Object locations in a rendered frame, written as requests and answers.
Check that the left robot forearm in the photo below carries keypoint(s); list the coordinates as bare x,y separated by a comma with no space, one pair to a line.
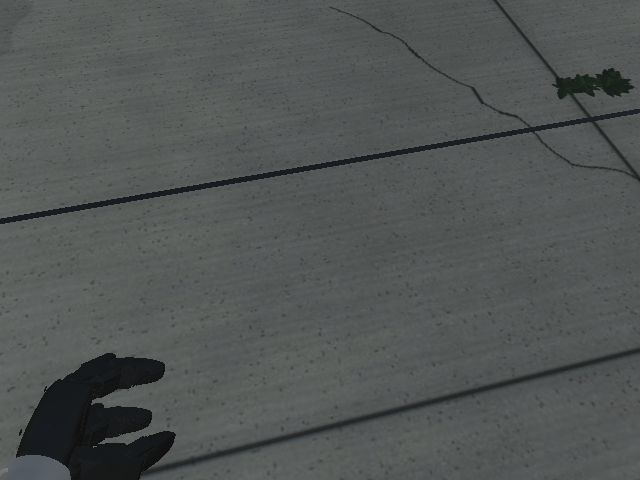
34,467

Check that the left robot hand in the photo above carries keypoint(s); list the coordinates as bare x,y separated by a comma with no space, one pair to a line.
65,426

